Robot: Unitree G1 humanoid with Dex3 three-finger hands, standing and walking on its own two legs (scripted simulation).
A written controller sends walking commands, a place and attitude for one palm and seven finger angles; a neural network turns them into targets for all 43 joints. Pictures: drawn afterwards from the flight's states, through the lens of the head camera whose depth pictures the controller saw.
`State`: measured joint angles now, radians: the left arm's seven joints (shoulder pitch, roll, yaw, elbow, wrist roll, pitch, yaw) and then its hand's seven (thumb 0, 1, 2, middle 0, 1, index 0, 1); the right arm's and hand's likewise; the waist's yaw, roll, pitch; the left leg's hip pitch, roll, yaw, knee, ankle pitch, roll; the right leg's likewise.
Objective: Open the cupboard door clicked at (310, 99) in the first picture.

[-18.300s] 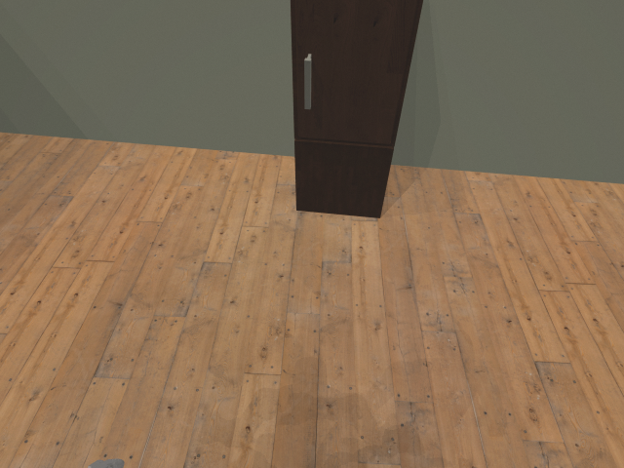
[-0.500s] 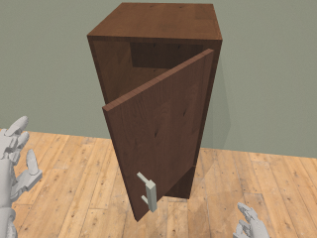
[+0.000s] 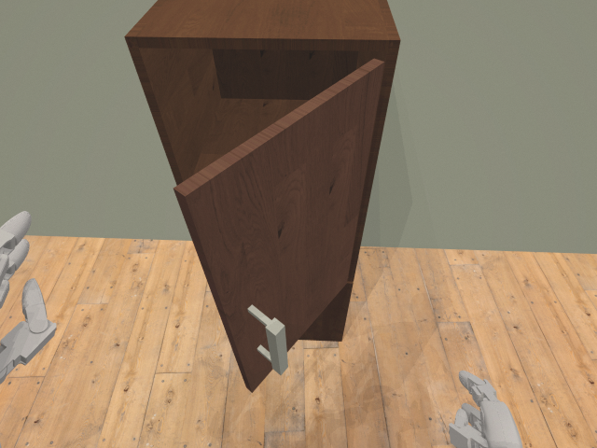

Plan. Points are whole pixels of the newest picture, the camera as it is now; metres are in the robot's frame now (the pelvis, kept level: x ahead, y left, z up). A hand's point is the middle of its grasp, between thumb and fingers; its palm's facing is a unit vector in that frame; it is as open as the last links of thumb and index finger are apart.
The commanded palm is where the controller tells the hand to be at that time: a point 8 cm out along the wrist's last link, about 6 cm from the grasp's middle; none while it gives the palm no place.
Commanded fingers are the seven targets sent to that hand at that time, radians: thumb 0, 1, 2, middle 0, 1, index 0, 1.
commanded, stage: step back with the hand held close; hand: left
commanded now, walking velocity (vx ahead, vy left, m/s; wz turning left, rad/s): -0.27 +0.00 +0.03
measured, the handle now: (268, 341) +0.31 +0.08 -0.11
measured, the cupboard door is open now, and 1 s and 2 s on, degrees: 53 53 53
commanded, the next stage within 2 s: stop stepping back and stand still in 1.18 s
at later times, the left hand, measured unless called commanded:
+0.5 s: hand out of the picture +0.14 +0.27 +0.16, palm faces +0.47 -0.75 -0.46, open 7.4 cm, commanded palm +0.07 +0.31 +0.17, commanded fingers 0.00 0.90 0.90 -0.20 -0.30 -0.20 -0.30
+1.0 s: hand out of the picture +0.10 +0.24 +0.16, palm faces +0.41 -0.79 -0.45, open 7.4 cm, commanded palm +0.03 +0.28 +0.17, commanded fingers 0.00 0.90 0.90 -0.20 -0.30 -0.20 -0.30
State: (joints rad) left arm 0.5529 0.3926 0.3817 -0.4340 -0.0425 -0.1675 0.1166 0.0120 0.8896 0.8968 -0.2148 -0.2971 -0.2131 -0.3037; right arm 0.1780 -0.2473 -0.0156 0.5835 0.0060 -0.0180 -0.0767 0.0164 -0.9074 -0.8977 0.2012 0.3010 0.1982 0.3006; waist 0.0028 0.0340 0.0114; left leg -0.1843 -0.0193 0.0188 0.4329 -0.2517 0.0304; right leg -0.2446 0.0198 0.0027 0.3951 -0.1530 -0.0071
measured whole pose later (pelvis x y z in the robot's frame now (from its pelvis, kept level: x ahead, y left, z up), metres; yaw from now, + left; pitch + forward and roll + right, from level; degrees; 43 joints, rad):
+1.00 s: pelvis -0.11 -0.02 -0.01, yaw +1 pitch +3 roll -2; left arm 0.52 0.40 0.40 -0.53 -0.03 -0.24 0.15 0.01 0.89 0.90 -0.21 -0.30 -0.21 -0.30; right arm 0.11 -0.17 0.00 0.65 -0.03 -0.08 -0.05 0.02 -0.91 -0.90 0.20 0.30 0.20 0.30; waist 0.01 0.00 0.01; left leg -0.49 0.02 -0.03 0.63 -0.23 0.00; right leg -0.27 0.11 0.05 0.50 -0.28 -0.05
